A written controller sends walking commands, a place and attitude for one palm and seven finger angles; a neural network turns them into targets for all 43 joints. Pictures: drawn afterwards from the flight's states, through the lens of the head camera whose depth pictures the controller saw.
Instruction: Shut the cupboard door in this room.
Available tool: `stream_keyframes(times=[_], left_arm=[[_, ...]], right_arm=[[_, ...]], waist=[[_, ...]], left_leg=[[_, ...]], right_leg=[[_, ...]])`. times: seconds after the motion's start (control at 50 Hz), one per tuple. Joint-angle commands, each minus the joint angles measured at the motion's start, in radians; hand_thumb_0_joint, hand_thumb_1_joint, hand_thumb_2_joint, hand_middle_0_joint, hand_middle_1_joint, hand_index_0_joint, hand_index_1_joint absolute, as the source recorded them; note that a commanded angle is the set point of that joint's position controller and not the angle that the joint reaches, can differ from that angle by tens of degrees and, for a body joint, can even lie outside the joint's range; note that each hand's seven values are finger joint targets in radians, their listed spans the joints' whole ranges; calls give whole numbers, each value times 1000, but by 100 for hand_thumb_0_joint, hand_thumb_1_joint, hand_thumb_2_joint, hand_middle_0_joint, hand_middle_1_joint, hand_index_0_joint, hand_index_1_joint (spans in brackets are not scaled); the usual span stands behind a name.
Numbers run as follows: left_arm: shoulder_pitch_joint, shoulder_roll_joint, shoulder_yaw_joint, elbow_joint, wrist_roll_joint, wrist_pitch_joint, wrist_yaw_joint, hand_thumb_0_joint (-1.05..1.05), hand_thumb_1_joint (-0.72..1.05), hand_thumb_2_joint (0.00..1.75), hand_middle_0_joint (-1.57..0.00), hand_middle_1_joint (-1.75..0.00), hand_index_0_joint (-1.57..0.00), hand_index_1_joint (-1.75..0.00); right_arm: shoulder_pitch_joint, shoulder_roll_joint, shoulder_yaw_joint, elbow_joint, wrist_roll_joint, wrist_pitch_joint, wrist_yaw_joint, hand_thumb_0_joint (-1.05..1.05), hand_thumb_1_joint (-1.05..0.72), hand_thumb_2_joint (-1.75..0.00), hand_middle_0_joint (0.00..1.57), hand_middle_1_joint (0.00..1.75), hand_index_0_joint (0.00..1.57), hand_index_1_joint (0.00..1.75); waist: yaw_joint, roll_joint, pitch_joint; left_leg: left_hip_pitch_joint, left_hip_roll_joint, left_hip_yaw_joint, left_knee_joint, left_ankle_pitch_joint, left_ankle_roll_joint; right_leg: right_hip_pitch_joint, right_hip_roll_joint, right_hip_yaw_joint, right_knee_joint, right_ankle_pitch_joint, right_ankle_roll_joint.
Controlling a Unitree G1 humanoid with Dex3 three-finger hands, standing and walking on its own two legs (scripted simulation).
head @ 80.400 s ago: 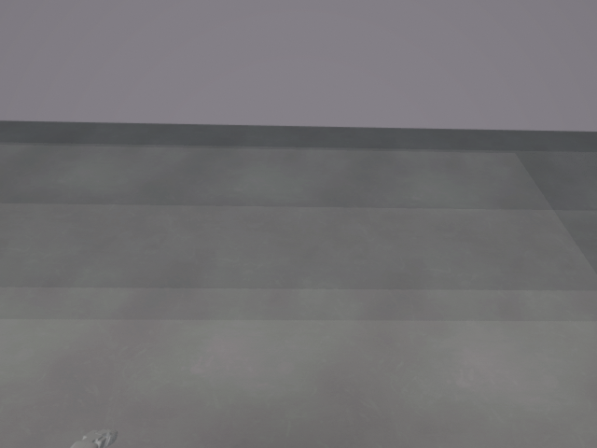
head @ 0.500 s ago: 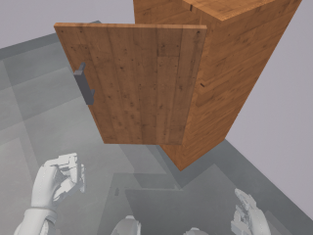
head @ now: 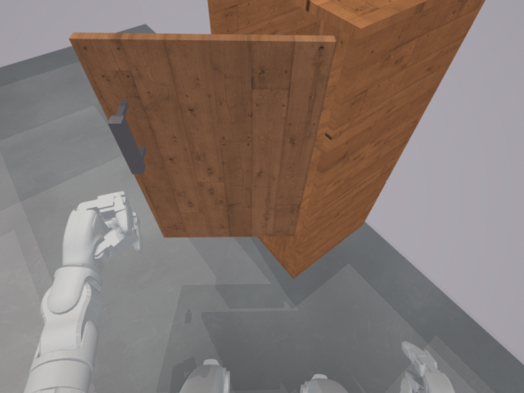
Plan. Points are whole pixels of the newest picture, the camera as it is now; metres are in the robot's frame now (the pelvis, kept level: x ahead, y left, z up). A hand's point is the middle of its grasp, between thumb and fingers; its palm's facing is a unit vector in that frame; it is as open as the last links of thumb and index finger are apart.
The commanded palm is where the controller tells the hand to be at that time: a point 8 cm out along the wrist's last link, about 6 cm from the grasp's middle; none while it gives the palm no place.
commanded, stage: bring the fist close to the handle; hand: left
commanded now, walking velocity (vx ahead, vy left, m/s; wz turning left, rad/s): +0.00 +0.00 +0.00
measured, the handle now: (131, 138) +0.52 +0.26 +0.06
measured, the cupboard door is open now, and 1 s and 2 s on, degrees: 54 54 37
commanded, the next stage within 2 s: push the door shut along its arc in 0.86 s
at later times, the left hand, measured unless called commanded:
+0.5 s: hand (139, 175) +0.43 +0.22 +0.07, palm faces +0.05 -1.00 +0.00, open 3.1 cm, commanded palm +0.40 +0.27 +0.06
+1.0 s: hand (135, 180) +0.43 +0.23 +0.06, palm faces +0.07 -1.00 +0.01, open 3.1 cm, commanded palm +0.40 +0.27 +0.06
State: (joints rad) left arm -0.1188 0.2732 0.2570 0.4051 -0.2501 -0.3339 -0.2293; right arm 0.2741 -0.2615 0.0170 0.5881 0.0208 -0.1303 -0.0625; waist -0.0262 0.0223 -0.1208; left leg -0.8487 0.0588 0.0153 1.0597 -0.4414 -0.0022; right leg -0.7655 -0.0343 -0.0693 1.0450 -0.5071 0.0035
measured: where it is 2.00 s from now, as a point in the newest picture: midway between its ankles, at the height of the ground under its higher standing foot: outside the picture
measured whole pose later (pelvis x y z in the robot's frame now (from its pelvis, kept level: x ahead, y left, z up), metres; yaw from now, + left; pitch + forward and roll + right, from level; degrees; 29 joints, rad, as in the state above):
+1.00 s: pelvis +0.00 +0.01 +0.00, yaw -1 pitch +17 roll -2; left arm -0.57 0.40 0.39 0.93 -0.18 -0.43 -0.27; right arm 0.32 -0.26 0.01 0.63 0.01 0.00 -0.04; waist -0.08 0.02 -0.13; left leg -0.93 0.07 0.02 1.07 -0.44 0.01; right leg -0.84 -0.02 -0.06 1.04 -0.48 0.02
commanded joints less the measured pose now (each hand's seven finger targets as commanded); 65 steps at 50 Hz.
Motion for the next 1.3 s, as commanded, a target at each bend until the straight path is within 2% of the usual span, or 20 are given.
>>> stream_keyframes(times=[0.0, 0.14, 0.18, 0.22, 0.26, 0.32, 0.4, 0.42, 0.46, 0.56, 0.68, 0.74, 0.78, 0.84, 0.9, 0.96, 1.0, 1.04, 1.2, 1.28], left_arm=[[-301, 213, 89, -135, -13, -97, -10, 0, 90, 90, -130, -150, -130, -150], [-510, 234, 85, 6, 0, -110, -32, 0, 90, 90, -130, -150, -130, -150], [-554, 278, 116, 64, 8, -110, -35, 0, 90, 90, -130, -150, -130, -150], [-632, 259, 94, 117, 13, -110, -42, 0, 90, 90, -130, -150, -130, -150], [-682, 306, 129, 177, 22, -111, -44, 0, 90, 90, -130, -150, -130, -150], [-791, 307, 114, 215, 38, -124, -43, 0, 90, 90, -130, -150, -130, -150], [-815, 330, 135, 270, 52, -131, -37, 0, 90, 90, -130, -150, -130, -150], [-849, 303, 109, 287, 55, -131, -35, 0, 90, 90, -130, -150, -130, -150], [-816, 339, 152, 356, 62, -123, -26, 0, 90, 90, -130, -150, -130, -150], [-739, 356, 180, 291, 60, -137, -20, 0, 90, 90, -130, -150, -130, -150], [-750, 371, 193, 222, 51, -166, -7, 0, 90, 90, -130, -150, -130, -150], [-807, 362, 171, 257, 59, -176, -11, 0, 90, 90, -130, -150, -130, -150], [-793, 350, 158, 231, 57, -185, -18, 0, 90, 90, -130, -150, -130, -150], [-787, 337, 150, 267, 49, -179, -30, 0, 90, 90, -130, -150, -130, -150], [-786, 362, 171, 337, 45, -165, -44, 0, 90, 90, -130, -150, -130, -150], [-800, 372, 170, 338, 48, -165, -58, 0, 90, 90, -130, -150, -130, -150], [-872, 397, 168, 327, 57, -177, -69, 0, 90, 90, -130, -150, -130, -150], [-939, 355, 118, 329, 55, -180, -86, 0, 90, 90, -130, -150, -130, -150], [-1048, 450, 154, 477, 71, -140, -126, 0, 90, 90, -130, -150, -130, -150], [-1072, 489, 180, 479, 74, -138, -142, 0, 90, 90, -130, -150, -130, -150]], right_arm=[[-5, -137, -60, -110, 3, -37, -7, 0, -90, -90, 20, 30, 20, 30], [24, -146, -62, -76, 5, -15, -10, 0, -90, -90, 20, 30, 20, 30], [46, -155, -64, -65, 2, -6, -11, 0, -90, -90, 20, 30, 20, 30], [49, -153, -64, -57, 4, -1, -11, 0, -90, -90, 20, 30, 20, 30], [64, -161, -64, -49, 3, 7, -10, 0, -90, -90, 20, 30, 20, 30], [84, -160, -65, -36, -1, 15, -6, 0, -90, -90, 20, 30, 20, 30], [116, -166, -73, -28, -6, 30, 4, 0, -90, -90, 20, 30, 20, 30], [119, -163, -71, -25, -7, 34, 9, 0, -90, -90, 20, 30, 20, 30], [132, -170, -75, -26, -9, 49, 12, 0, -90, -90, 20, 30, 20, 30], [137, -167, -80, -55, -10, 77, 27, 0, -90, -90, 20, 30, 20, 30], [140, -165, -81, -57, -10, 90, 25, 0, -90, -90, 20, 30, 20, 30], [134, -163, -78, -37, -8, 92, 19, 0, -90, -90, 20, 30, 20, 30], [133, -162, -79, -44, -8, 89, 17, 0, -90, -90, 20, 30, 20, 30], [131, -161, -80, -32, -6, 88, 16, 0, -90, -90, 20, 30, 20, 30], [124, -164, -73, -32, -5, 94, 13, 0, -90, -90, 20, 30, 20, 30], [118, -165, -72, -40, -5, 95, 13, 0, -90, -90, 20, 30, 20, 30], [120, -167, -72, -34, -5, 95, 10, 0, -90, -90, 20, 30, 20, 30], [120, -165, -72, -27, -3, 90, 9, 0, -90, -90, 20, 30, 20, 30], [138, -184, -62, -9, -3, 89, 4, 0, -90, -90, 20, 30, 20, 30], [164, -189, -64, -15, -7, 88, 10, 0, -90, -90, 20, 30, 20, 30]], waist=[[4, 5, -276], [-21, 53, -295], [-26, 31, -307], [-43, 27, -303], [-35, 45, -310], [-49, 90, -350], [-45, 95, -414], [-58, 98, -401], [-52, 40, -375], [-27, 60, -424], [-39, 70, -398], [-60, 61, -349], [-53, 109, -382], [-57, 87, -383], [-58, 34, -327], [-54, 55, -338], [-66, 81, -364], [-88, 91, -371], [-107, 86, -372], [-103, 99, -445]], left_leg=[[202, -46, -27, -150, 197, 17], [224, -42, -35, -147, 187, 15], [220, -38, -43, -140, 193, 16], [216, -37, -44, -137, 169, 16], [218, -35, -54, -139, 173, 12], [258, -33, -64, -127, 203, 10], [303, -25, -75, -115, 280, 6], [301, -26, -74, -114, 275, 6], [258, -25, -71, -120, 249, 9], [276, -28, -52, -129, 295, 11], [270, -30, -47, -136, 275, 16], [247, -28, -49, -144, 211, 16], [281, -32, -48, -140, 238, 16], [286, -29, -49, -137, 246, 15], [213, -34, -44, -136, 200, 21], [216, -34, -45, -134, 185, 20], [239, -31, -51, -119, 209, 20], [267, -29, -59, -109, 213, 20], [207, -25, -74, -78, 185, 23], [225, -24, -77, -56, 239, 26]], right_leg=[[114, 44, 43, -154, 266, -19], [66, 48, 36, -150, 251, -24], [57, 53, 33, -144, 249, -24], [31, 50, 34, -148, 228, -21], [17, 52, 29, -140, 221, -27], [-22, 53, 25, -126, 234, -29], [-40, 57, 17, -109, 274, -29], [-51, 57, 15, -113, 272, -27], [-39, 60, 15, -119, 260, -25], [19, 65, 18, -123, 308, -26], [31, 72, 22, -135, 302, -24], [7, 68, 27, -147, 257, -21], [13, 70, 28, -142, 273, -27], [10, 68, 27, -145, 286, -24], [20, 65, 32, -150, 267, -21], [12, 63, 33, -146, 251, -24], [-5, 63, 36, -134, 265, -25], [-39, 63, 35, -134, 260, -24], [-90, 62, 38, -113, 222, -26], [-84, 67, 38, -90, 256, -28]])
